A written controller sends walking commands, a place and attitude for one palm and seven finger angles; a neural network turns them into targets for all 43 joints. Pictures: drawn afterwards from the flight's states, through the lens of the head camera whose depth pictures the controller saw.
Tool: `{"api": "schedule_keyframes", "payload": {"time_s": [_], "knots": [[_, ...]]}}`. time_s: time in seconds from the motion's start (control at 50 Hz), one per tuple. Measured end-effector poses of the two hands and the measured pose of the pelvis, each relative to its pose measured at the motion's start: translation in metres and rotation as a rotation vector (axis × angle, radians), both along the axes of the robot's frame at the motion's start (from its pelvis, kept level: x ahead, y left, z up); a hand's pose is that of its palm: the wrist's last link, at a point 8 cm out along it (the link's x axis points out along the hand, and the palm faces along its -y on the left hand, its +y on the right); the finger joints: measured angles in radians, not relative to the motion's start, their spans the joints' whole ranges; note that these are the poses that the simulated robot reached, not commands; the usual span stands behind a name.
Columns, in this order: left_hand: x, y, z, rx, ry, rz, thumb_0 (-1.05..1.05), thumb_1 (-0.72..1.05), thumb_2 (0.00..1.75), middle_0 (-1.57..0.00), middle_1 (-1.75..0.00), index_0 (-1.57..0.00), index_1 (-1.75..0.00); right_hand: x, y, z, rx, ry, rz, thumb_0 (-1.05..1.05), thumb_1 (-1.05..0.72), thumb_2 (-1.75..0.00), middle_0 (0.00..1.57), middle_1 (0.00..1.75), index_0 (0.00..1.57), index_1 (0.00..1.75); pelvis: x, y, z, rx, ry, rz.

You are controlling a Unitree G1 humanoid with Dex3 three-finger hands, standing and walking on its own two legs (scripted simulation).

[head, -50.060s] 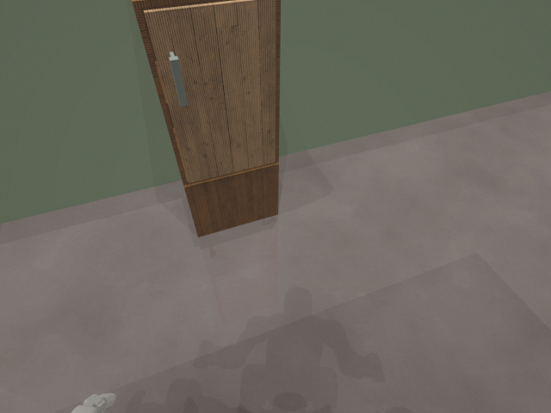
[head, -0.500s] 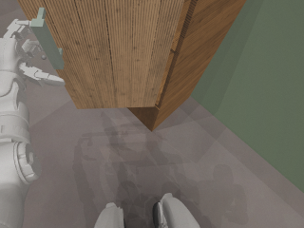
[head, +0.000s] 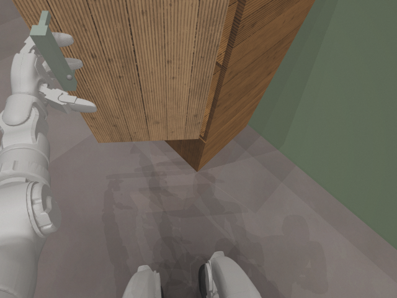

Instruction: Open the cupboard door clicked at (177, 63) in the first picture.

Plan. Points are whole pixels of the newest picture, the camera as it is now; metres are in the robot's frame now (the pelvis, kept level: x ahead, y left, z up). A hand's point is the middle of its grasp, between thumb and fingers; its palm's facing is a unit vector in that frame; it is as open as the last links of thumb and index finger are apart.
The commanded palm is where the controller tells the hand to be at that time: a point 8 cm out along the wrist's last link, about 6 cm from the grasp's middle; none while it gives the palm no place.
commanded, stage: slide the fingers in behind the handle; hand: left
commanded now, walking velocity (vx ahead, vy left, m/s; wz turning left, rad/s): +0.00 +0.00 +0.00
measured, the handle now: (58, 53) +0.57 +0.21 +0.08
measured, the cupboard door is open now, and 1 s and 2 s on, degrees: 50 51 85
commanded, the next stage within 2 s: close the thumb around the handle in 0.26 s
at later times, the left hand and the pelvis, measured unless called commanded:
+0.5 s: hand (63, 76) +0.52 +0.20 +0.08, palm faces -0.02 -1.00 -0.02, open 13.5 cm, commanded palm +0.50 +0.25 +0.08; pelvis +0.01 +0.01 +0.00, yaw +0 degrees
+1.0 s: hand (60, 77) +0.51 +0.20 +0.09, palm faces -0.02 -1.00 -0.01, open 6.7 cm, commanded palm +0.49 +0.25 +0.08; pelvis +0.00 +0.01 +0.00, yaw +0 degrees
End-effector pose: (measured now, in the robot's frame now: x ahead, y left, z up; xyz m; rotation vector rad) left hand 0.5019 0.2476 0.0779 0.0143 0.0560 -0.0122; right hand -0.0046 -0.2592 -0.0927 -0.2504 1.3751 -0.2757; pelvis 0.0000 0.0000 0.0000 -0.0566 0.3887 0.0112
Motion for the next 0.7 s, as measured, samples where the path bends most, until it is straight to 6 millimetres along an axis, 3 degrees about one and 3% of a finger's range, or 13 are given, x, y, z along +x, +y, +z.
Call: {"api": "schedule_keyframes", "payload": {"time_s": [0.24,0.44,0.56,0.7], "knots": [[0.004,0.007,0.008,0.007,-0.038,-0.001,-0.02,-0.50,0.30,-0.30,-1.20,-0.31,-1.21,-0.006,0.003,0.000,0.008,0.027,-0.012,0.01,-0.90,-0.90,0.20,0.30,0.20,0.30,0.004,0.000,0.001,-0.002,0.009,-0.003],[-0.003,0.008,0.005,-0.002,-0.020,0.002,-0.02,-0.48,0.30,-0.30,-1.20,-0.30,-1.21,0.001,0.005,0.004,0.006,0.008,-0.006,0.01,-0.90,-0.90,0.20,0.30,0.20,0.30,0.006,0.004,0.004,-0.003,-0.004,-0.003],[-0.005,0.005,0.007,0.001,-0.041,-0.009,-0.02,-0.33,0.37,-0.31,-1.22,-0.31,-1.22,0.005,0.006,0.002,0.007,0.001,0.004,0.01,-0.90,-0.90,0.20,0.30,0.20,0.30,0.006,0.006,0.003,-0.004,-0.008,0.000],[-0.006,0.011,0.005,0.001,-0.025,0.007,-0.01,-0.01,0.51,-0.33,-1.25,-0.34,-1.26,0.008,0.009,0.001,0.006,-0.015,0.007,0.01,-0.90,-0.90,0.20,0.30,0.20,0.30,0.004,0.008,0.002,-0.004,-0.009,0.001]]}}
